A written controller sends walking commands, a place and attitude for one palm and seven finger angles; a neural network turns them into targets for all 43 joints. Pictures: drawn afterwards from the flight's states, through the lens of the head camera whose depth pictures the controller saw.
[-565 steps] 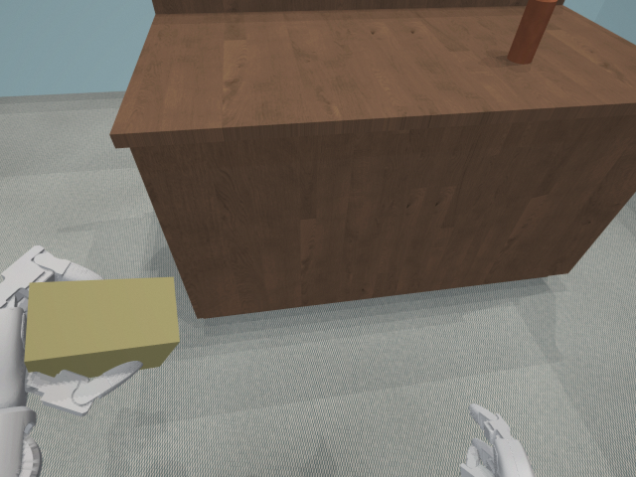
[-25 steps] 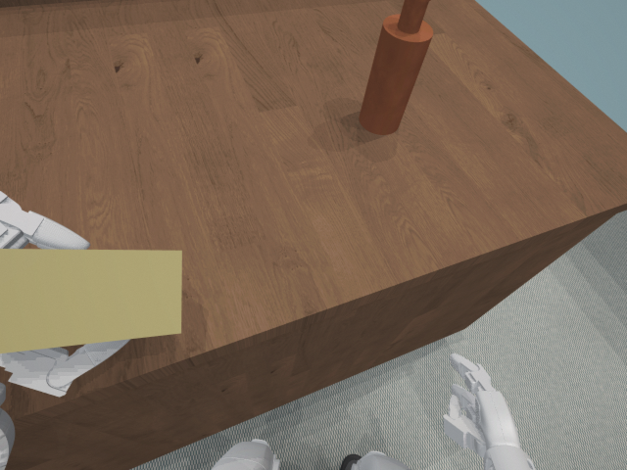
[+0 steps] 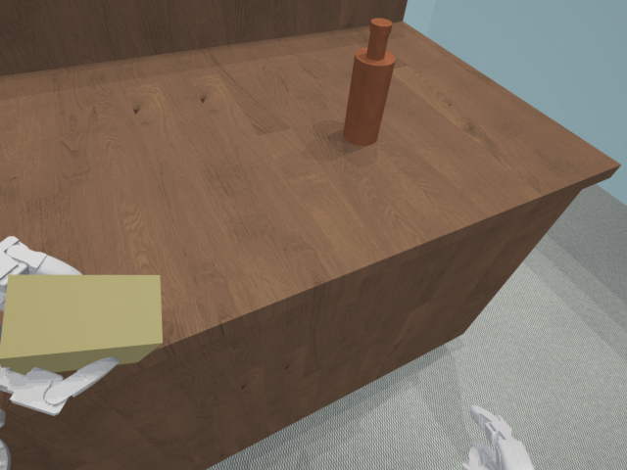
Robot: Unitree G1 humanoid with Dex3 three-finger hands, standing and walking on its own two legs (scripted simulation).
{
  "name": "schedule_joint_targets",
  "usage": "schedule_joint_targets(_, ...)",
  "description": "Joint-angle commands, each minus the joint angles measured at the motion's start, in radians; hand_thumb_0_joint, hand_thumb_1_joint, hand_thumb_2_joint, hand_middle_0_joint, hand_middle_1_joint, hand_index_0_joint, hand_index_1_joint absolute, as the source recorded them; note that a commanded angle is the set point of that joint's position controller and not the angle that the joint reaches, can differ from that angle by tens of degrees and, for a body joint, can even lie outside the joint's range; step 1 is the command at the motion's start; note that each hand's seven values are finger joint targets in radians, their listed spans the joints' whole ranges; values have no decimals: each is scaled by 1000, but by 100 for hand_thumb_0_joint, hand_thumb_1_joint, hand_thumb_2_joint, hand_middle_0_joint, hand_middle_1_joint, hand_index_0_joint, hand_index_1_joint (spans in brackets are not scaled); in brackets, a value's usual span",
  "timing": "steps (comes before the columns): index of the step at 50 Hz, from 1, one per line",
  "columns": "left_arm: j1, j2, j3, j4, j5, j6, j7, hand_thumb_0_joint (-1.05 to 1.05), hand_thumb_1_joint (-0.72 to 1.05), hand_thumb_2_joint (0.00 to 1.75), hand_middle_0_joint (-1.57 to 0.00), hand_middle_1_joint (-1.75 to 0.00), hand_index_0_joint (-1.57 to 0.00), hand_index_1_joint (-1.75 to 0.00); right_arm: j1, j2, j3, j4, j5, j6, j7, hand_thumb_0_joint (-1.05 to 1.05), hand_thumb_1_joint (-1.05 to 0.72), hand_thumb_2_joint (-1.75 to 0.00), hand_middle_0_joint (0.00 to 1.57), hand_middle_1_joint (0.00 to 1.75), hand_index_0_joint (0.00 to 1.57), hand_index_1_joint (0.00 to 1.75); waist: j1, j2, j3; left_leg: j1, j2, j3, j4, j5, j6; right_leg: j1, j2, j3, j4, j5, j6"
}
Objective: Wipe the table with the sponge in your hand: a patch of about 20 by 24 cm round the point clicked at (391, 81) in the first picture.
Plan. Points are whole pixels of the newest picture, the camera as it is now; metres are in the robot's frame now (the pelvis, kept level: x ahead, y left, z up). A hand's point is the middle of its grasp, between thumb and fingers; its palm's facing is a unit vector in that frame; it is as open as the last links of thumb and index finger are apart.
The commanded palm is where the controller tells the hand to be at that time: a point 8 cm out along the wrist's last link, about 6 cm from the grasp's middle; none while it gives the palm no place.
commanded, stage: come to a stop and stand still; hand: left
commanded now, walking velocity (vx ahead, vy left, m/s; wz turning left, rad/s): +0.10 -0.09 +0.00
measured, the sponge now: (105, 324) +0.22 +0.23 +0.13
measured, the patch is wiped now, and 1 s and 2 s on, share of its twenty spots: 0.00 0.00 0.00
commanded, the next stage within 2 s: look again from close up in 0.82 s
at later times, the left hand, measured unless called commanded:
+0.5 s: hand (48, 267) +0.25 +0.28 +0.17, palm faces +0.47 -0.81 -0.37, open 10.5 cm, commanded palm +0.17 +0.28 +0.19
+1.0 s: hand (69, 285) +0.24 +0.26 +0.16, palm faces +0.38 -0.85 -0.36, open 10.5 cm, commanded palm +0.18 +0.29 +0.19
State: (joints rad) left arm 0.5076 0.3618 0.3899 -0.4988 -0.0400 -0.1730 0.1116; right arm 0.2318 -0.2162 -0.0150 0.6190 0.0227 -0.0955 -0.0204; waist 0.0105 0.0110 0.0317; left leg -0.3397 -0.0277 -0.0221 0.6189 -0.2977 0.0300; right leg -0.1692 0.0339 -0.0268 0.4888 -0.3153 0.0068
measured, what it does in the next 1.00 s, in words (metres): stands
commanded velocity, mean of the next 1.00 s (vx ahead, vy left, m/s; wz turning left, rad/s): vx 0.01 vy -0.01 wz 0.00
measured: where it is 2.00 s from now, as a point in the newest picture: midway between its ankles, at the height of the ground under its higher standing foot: outside the picture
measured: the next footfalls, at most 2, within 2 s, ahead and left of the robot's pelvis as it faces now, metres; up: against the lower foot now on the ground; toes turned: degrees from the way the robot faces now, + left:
none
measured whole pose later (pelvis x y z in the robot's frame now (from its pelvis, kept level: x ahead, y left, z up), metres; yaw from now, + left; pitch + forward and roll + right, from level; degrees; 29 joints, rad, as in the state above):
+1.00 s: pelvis +0.02 +0.01 +0.01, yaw +0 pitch +0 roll -2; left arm 0.42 0.35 0.34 -0.49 -0.03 -0.20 0.10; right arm 0.16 -0.19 0.03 0.56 0.01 -0.10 -0.02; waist 0.03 -0.03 0.06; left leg -0.25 -0.07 0.01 0.48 -0.23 0.09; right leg -0.13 0.03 -0.04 0.40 -0.26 -0.01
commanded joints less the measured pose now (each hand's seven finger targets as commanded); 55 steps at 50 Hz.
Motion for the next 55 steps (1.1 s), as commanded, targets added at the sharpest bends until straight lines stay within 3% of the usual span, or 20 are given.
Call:
schedule_joint_targets(1,-235,170,54,-250,7,-79,26,0,10,130,-120,-160,-120,-160,-116,-122,-46,-155,0,-90,-17,0,-90,-90,20,30,20,30,-14,243,-62,197,199,-303,-341,-44,60,-176,-9,2,168,-87,-39)
schedule_joint_targets(2,-256,209,78,-307,8,-81,25,0,10,130,-120,-160,-120,-160,-127,-107,-43,-165,-12,-95,-12,0,-90,-90,20,30,20,30,-19,318,-43,144,239,-439,-449,-201,53,-183,3,29,263,-165,-33)
schedule_joint_targets(3,-259,208,81,-334,15,-90,23,0,10,130,-120,-160,-120,-160,-125,-99,-40,-162,-22,-101,-8,0,-90,-90,20,30,20,30,-11,281,-17,91,246,-465,-485,-257,49,-178,-5,54,303,-137,-40)
schedule_joint_targets(5,-154,229,127,-321,20,-95,23,0,10,130,-120,-160,-120,-160,-119,-100,-43,-167,-17,-109,4,0,-90,-90,20,30,20,30,10,193,-50,76,219,-330,-451,-213,49,-117,-11,29,213,-99,-44)
schedule_joint_targets(8,-74,182,115,-257,11,-98,9,0,10,130,-120,-160,-120,-160,-83,-106,-39,-177,-22,-97,8,0,-90,-90,20,30,20,30,12,182,-90,-14,159,-235,-406,-218,24,77,8,-28,-55,-44,-50)
schedule_joint_targets(11,-45,182,122,-159,0,-98,3,0,10,130,-120,-160,-120,-160,-72,-102,-35,-174,-22,-74,2,0,-90,-90,20,30,20,30,-3,81,-117,-48,110,-162,-300,-171,-21,186,-37,12,-196,62,-69)
schedule_joint_targets(13,-68,158,97,-112,0,-84,0,0,10,130,-120,-160,-120,-160,-50,-116,-49,-167,-11,-70,-2,0,-90,-90,20,30,20,30,-13,-74,-85,-33,71,-110,-196,-170,-1,75,-103,91,-195,-30,-102)
schedule_joint_targets(15,-78,142,77,-110,-8,-69,4,0,10,130,-120,-160,-120,-160,-57,-121,-54,-163,2,-70,-6,0,-90,-90,20,30,20,30,-26,-106,-66,77,38,-73,-40,-55,4,-104,-187,215,-235,-50,-150)
schedule_joint_targets(16,-99,117,40,-115,-12,-70,4,0,10,130,-120,-160,-120,-160,-59,-113,-41,-157,-2,-67,-5,0,-90,-90,20,30,20,30,-31,-99,-67,79,46,-68,-32,-7,13,-104,-205,208,-212,9,-152)
schedule_joint_targets(17,-1062,905,603,-368,92,-163,3,0,10,130,-120,-160,-120,-160,-40,-148,-37,-158,-41,-123,-10,0,-90,-90,20,30,20,30,33,-182,32,35,20,-3,-115,146,-23,-186,-117,161,-276,251,-58)
schedule_joint_targets(18,-585,323,192,117,28,-154,-37,0,10,130,-120,-160,-120,-160,-78,-33,20,-138,-12,-130,-17,0,-90,-90,20,30,20,30,-1,-143,-156,167,27,-68,-177,246,2,-114,-166,121,-135,164,-82)
schedule_joint_targets(19,-309,216,130,225,2,-137,-48,0,10,130,-120,-160,-120,-160,-52,-114,-28,-154,-5,-141,-16,0,-90,-90,20,30,20,30,48,-2,-164,254,64,-58,-167,278,-4,-91,-123,188,-136,211,-61)
schedule_joint_targets(20,-268,67,-28,124,-21,-127,-51,0,10,130,-120,-160,-120,-160,-92,-108,-23,-170,8,-136,4,0,-90,-90,20,30,20,30,19,215,-208,300,88,-68,-190,348,6,-68,-98,122,-42,228,-52)
schedule_joint_targets(22,-347,149,-3,-155,1,-146,-34,0,10,130,-120,-160,-120,-160,-112,-115,-31,-191,0,-130,32,0,-90,-90,20,30,20,30,31,240,-200,213,148,-142,-212,422,35,-21,-80,67,39,161,-18)
schedule_joint_targets(27,-126,231,139,-239,-14,-156,6,0,10,130,-120,-160,-120,-160,-129,-112,-31,-214,-4,-121,32,0,-90,-90,20,30,20,30,26,-54,-203,104,108,-107,-180,310,5,89,-110,80,-70,236,-45)
schedule_joint_targets(30,-97,283,216,-199,-30,-161,15,0,10,130,-120,-160,-120,-160,-141,-112,-25,-208,-9,-98,6,0,-90,-90,20,30,20,30,15,37,-194,133,102,-96,-190,325,-6,55,-108,89,-78,248,-49)
schedule_joint_targets(33,-127,233,171,-165,-33,-157,3,0,10,130,-120,-160,-120,-160,-114,-109,-21,-212,-8,-80,-6,0,-90,-90,20,30,20,30,9,102,-178,147,117,-106,-198,430,-15,56,-92,54,-69,265,-43)
schedule_joint_targets(41,-145,139,40,-201,-7,-111,5,0,10,130,-120,-160,-120,-160,-120,-118,-20,-209,-6,-72,1,0,-90,-90,20,30,20,30,3,46,-203,243,120,-92,-180,527,-23,48,-78,33,-87,312,-32)
schedule_joint_targets(45,-177,203,96,-247,1,-103,20,0,10,130,-120,-160,-120,-160,-148,-118,-16,-212,-9,-64,-7,0,-90,-90,20,30,20,30,10,59,-195,227,118,-94,-199,461,-29,59,-77,43,-95,279,-33)
schedule_joint_targets(55,-127,170,84,-192,-9,-93,13,0,10,130,-120,-160,-120,-160,-148,-114,-14,-216,-7,-53,-14,0,-90,-90,20,30,20,30,9,58,-149,164,111,-101,-255,268,-25,79,-72,45,-138,214,-33)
